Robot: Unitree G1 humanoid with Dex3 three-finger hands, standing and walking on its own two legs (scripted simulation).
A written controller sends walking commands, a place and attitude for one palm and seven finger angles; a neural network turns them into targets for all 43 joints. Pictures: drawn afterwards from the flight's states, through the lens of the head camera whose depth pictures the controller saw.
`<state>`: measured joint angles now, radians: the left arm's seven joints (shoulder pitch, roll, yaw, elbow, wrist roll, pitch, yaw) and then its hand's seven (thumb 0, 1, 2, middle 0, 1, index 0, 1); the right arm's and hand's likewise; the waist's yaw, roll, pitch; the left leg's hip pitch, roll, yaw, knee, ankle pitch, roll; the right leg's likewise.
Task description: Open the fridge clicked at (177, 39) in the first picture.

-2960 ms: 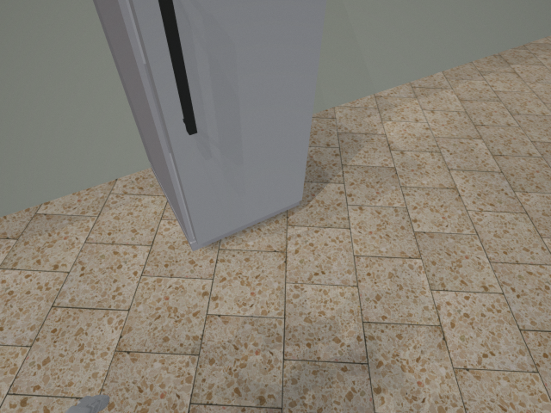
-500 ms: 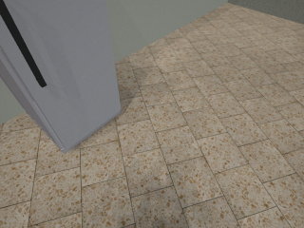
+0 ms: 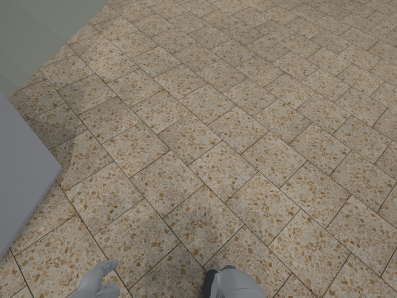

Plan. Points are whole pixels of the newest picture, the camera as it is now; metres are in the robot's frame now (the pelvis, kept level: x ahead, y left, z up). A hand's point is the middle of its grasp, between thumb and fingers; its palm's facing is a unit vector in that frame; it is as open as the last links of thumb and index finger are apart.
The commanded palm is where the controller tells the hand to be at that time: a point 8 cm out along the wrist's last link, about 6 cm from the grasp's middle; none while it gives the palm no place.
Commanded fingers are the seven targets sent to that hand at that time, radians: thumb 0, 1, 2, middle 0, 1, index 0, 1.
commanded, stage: walk to a spot facing it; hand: left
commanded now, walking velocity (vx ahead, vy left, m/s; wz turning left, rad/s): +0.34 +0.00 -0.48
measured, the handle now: out of the picture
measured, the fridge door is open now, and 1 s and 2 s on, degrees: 0 0 0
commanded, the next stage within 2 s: turn to face it in 0.62 s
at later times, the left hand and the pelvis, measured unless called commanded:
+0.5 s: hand (100, 235) +0.27 +0.24 -0.17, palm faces -0.14 -0.97 -0.20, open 7.3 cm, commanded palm none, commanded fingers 0.00 0.90 0.90 -0.20 -0.30 -0.20 -0.30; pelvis +0.22 +0.04 +0.00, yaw -14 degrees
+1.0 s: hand (162, 155) +0.50 +0.10 -0.14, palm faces -0.42 -0.89 -0.18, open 7.3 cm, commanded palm none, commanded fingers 0.00 0.90 0.90 -0.20 -0.30 -0.20 -0.30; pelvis +0.31 +0.00 +0.01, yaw -21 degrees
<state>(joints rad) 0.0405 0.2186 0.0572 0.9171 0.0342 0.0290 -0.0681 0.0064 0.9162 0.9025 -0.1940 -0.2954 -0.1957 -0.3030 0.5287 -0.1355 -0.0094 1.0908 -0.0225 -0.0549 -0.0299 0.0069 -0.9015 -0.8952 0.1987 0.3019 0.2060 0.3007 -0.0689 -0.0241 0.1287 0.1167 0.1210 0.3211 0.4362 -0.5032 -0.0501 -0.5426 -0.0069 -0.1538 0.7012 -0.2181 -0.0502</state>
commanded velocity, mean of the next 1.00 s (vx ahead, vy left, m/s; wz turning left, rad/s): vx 0.11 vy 0.00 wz -0.17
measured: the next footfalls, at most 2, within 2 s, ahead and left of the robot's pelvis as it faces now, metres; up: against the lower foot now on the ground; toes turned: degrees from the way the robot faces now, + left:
right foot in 0.04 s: +0.16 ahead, -0.10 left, +0.00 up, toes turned -8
left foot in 0.44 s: +0.34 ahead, +0.12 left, +0.00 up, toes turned -4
